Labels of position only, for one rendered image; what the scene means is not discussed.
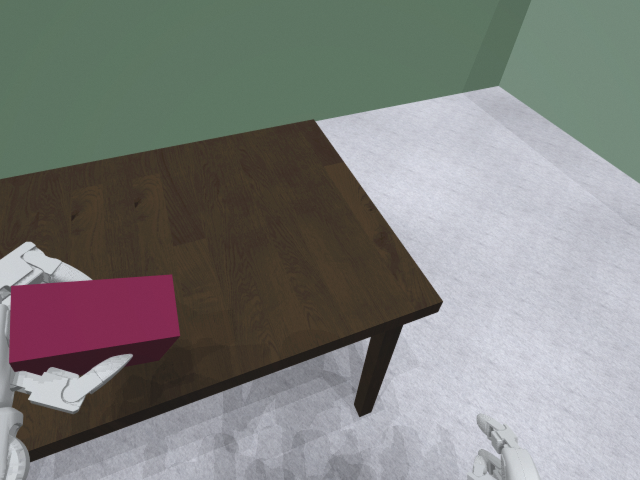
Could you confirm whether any sponge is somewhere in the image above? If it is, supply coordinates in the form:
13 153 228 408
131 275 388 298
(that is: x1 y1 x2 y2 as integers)
9 274 180 376

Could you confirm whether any robot right hand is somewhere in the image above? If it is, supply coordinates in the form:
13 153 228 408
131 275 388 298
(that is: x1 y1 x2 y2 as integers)
467 413 541 480

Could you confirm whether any robot left hand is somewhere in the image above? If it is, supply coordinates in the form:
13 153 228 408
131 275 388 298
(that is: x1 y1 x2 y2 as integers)
0 242 133 414

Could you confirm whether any table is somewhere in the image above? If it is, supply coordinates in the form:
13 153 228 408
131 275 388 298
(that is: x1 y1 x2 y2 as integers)
0 119 443 462

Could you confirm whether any robot left forearm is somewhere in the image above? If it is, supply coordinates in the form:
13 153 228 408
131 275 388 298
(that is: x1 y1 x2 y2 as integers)
0 407 30 480

